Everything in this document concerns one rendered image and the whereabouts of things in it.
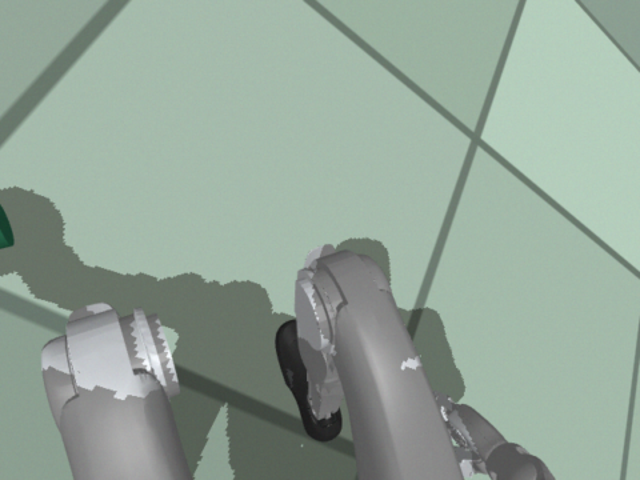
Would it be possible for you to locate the right robot hand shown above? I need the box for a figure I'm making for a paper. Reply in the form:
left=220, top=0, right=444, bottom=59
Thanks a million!
left=433, top=390, right=508, bottom=478

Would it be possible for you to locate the right robot foot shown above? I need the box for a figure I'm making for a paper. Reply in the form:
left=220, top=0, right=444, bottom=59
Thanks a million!
left=275, top=320, right=342, bottom=442

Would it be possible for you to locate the can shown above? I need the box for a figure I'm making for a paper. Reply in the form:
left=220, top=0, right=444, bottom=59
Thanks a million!
left=0, top=205, right=14, bottom=249

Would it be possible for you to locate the right robot arm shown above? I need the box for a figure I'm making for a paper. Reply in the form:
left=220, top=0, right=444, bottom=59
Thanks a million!
left=485, top=443, right=556, bottom=480

